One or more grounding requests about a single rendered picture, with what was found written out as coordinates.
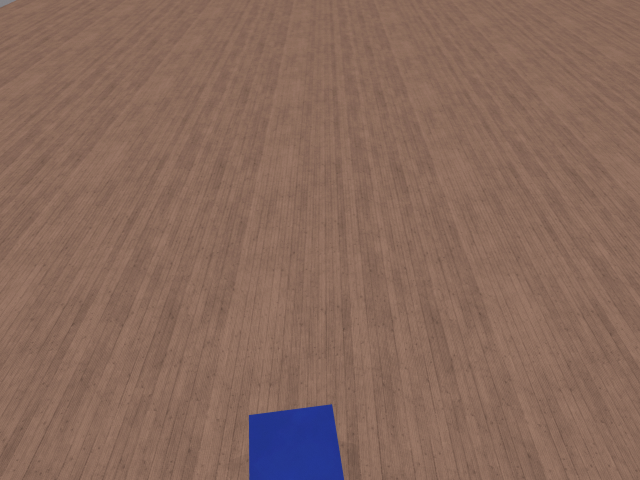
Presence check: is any carton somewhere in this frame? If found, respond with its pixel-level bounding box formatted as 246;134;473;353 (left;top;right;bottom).
249;404;344;480

